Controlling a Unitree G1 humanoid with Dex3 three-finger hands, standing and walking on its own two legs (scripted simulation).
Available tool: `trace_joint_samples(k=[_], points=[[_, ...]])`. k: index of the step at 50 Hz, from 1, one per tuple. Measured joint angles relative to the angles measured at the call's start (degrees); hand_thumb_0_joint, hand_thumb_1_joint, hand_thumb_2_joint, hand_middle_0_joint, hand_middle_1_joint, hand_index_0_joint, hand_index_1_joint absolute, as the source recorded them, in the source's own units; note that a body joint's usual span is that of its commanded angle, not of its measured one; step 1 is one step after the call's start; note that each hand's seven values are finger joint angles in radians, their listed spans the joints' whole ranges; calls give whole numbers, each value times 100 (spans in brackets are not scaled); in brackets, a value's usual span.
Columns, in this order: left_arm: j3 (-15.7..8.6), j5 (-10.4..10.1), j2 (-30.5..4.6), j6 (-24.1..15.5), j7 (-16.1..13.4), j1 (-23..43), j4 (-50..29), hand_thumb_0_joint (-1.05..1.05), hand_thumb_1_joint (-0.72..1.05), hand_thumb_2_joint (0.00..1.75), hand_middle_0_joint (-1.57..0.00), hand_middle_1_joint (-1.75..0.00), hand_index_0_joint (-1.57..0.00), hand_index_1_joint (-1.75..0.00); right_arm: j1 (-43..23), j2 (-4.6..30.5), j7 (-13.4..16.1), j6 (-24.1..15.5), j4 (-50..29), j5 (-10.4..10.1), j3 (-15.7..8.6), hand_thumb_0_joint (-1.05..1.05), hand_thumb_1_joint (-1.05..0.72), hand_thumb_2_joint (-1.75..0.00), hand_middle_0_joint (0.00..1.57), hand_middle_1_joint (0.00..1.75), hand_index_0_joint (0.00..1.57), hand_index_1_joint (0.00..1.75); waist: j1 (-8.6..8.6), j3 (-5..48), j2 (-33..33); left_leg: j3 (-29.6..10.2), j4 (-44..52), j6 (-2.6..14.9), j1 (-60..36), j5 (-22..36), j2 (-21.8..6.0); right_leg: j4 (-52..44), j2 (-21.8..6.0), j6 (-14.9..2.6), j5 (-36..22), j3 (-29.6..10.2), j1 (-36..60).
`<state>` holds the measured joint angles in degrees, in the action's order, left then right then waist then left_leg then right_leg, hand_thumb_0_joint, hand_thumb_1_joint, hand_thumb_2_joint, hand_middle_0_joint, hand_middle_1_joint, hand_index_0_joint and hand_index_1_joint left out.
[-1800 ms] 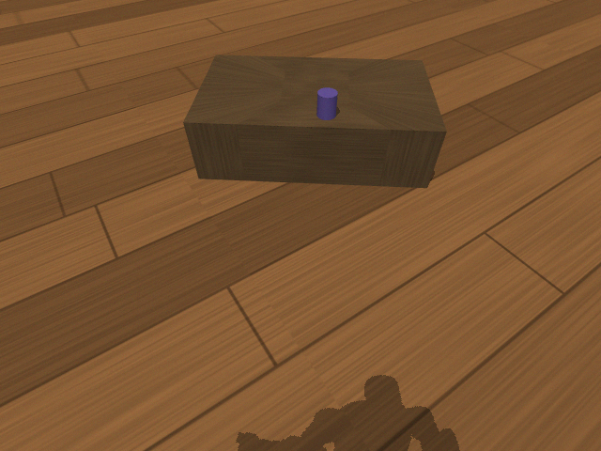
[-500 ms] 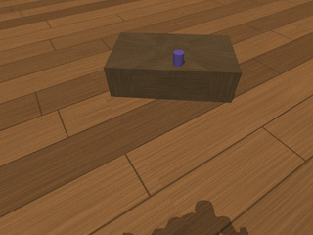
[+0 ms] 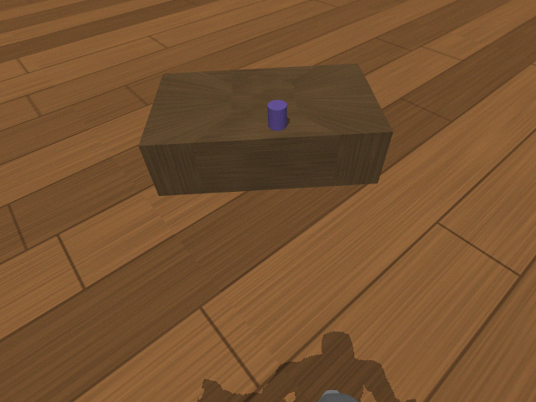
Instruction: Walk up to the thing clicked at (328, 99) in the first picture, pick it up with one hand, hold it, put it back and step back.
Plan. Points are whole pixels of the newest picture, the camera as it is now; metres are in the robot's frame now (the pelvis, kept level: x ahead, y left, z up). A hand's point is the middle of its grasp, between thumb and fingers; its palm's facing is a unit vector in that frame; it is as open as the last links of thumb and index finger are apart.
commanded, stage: walk up
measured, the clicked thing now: (277, 115) +1.36 -0.11 -0.38
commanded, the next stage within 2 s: none
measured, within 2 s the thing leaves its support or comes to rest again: neither
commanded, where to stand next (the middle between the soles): +0.75 +0.11 m, yaw -2 degrees
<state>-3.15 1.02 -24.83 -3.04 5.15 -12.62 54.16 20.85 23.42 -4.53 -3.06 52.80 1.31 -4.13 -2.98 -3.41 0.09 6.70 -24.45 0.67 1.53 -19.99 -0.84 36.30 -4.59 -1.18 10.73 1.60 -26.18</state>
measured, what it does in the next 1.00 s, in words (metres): walks ahead: right foot, then left foot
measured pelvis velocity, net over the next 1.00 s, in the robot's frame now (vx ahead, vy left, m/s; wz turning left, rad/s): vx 0.41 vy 0.04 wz -0.01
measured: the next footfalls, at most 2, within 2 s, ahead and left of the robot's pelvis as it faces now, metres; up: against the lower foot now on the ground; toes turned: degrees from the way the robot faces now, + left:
right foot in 0.06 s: +0.18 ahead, -0.13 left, +0.00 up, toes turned -4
left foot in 0.46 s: +0.36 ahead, +0.17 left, +0.00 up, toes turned +6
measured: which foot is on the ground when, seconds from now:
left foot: down 0.00-0.08, up 0.10-0.44, down 0.46-0.90, up 0.92-1.00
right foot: up 0.00-0.04, down 0.06-0.48, up 0.50-0.86, down 0.88-1.00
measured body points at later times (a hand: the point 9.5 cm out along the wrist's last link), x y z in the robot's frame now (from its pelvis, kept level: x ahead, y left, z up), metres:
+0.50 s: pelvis +0.22 +0.04 -0.02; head +0.24 +0.06 +0.43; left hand +0.24 +0.38 -0.14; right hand +0.33 -0.29 -0.10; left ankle +0.32 +0.16 -0.74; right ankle +0.14 -0.12 -0.72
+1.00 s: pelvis +0.41 +0.04 -0.01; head +0.43 +0.01 +0.44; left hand +0.51 +0.36 -0.09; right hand +0.45 -0.28 -0.15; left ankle +0.36 +0.17 -0.68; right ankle +0.49 -0.07 -0.74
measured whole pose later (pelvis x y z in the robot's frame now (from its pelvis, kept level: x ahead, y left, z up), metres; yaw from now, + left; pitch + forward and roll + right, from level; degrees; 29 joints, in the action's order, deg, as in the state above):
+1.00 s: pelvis +0.41 +0.04 -0.01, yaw +0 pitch -3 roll +0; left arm -2.5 0.5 -22.5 -6.2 2.0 -14.7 49.0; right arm 19.2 24.5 -3.3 -0.4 49.4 0.3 -2.6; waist -0.5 -4.8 4.2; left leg -0.2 -60.8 2.0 19.5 -26.3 -0.8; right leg 35.4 -1.7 -2.5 12.6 5.3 -19.9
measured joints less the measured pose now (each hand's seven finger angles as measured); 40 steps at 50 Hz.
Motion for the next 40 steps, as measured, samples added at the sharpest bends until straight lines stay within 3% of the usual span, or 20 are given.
trace_joint_samples(k=[2, 4, 7, 9, 12, 16, 22, 24, 26, 28, 30, 36, 40], points=[[-11, 2, 3, -51, -13, 47, -67, 0, 90, 90, -21, -30, -20, -30, 76, 30, 9, 37, -39, -3, 9, 0, -90, -90, 21, 30, 20, 30, -13, 47, 84, -5, -323, -76, -34, -363, -68, -270, 62, -61, -38, 102, 261], [-55, 21, 41, -165, -87, 130, -164, 0, 90, 90, -21, -30, -20, -30, 72, 60, 50, 85, -54, -8, 26, 0, -90, -90, 21, 30, 20, 30, 19, 0, 283, -119, -1300, 36, 240, -763, -301, -175, 236, -53, -134, 233, 393], [-11, -47, 157, -275, -185, 176, -350, 0, 90, 89, -21, -30, -20, -30, -125, 43, 111, 171, -29, -38, 92, 1, -91, -90, 20, 30, 20, 30, 142, -112, 378, -626, -3316, 133, 1174, -732, -151, 38, 289, -72, 237, 294, 569], [55, -86, 250, -287, -220, 94, -417, 0, 90, 89, -21, -30, -20, -30, -269, 75, 111, 174, -55, -68, 107, 1, -91, -90, 20, 30, 20, 30, 212, -123, 444, -741, -3815, 142, 1717, -434, -140, -203, 313, -73, 271, 303, 840], [114, -77, 307, -291, -241, -119, -446, 0, 90, 89, -21, -30, -20, -30, -448, 114, 47, 135, -170, -54, 83, 1, -91, -90, 20, 30, 20, 30, 270, -99, 481, -782, -3567, 61, 2337, -16, -305, -611, 348, -50, 267, 306, 1220], [109, -23, 239, -301, -242, -401, -450, 0, 90, 89, -21, -30, -21, -30, -606, 134, -65, 139, -288, 6, 15, 0, -91, -90, 20, 30, 20, 30, 357, -81, 383, -718, -2494, -64, 2755, 356, -545, -869, 332, -25, 428, 297, 1581], [75, -11, 10, -242, -236, -735, -376, 0, 89, 89, -21, -30, -21, -30, -737, 183, -162, 112, -311, 40, -91, 0, -91, -90, 20, 30, 20, 30, 487, -34, 169, -469, -1070, 0, 2457, 930, -551, -590, 188, 227, 1090, 285, 1952], [64, -3, -85, -184, -269, -816, -305, 0, 89, 89, -21, -30, -21, -30, -771, 178, -133, 23, -351, 62, -127, 0, -91, -90, 20, 30, 20, 30, 458, -27, -17, -332, -1026, 13, 2264, 1141, -376, 54, -16, 155, 1485, 194, 1843], [62, -43, -94, -82, -341, -754, -184, 1, 90, 89, -21, -30, -20, -30, -800, 134, -66, -71, -444, 41, -123, 0, -91, -90, 20, 30, 20, 30, 388, -86, -117, -251, -1367, 23, 2252, 835, -298, 1457, 81, -33, 1677, -169, 1316], [109, -75, -128, -40, -376, -679, -111, 1, 90, 89, -21, -30, -20, -30, -773, 39, -11, -90, -495, -44, -71, 0, -91, -90, 20, 30, 20, 30, 323, -114, -187, -203, -1301, 54, 2052, 684, -270, 2478, 267, -143, 1497, -345, 774], [111, -111, -160, -71, -362, -610, -98, 1, 90, 89, -21, -30, -20, -30, -690, -59, 33, -91, -514, -86, 3, 0, -91, -90, 20, 30, 20, 30, 289, -129, -285, -138, -1029, 81, 1764, 671, -208, 2740, 267, -176, 1203, -327, 352], [81, -66, -95, -73, -227, -476, -188, 0, 90, 89, -21, -30, -20, -30, -356, -107, 41, -82, -507, -58, 123, 0, -91, -90, 20, 30, 20, 30, 219, -130, -275, -7, -437, 154, 1057, 545, -60, 1571, -4, 13, 787, -59, -230], [64, -22, 9, -54, -166, -387, -213, 0, 90, 90, -21, -30, -20, -30, -150, -26, 33, -36, -516, -43, 110, 0, -90, -90, 21, 30, 20, 30, 129, -124, -102, 25, -388, 106, 728, 272, -36, 601, -55, 8, 375, 88, -191]])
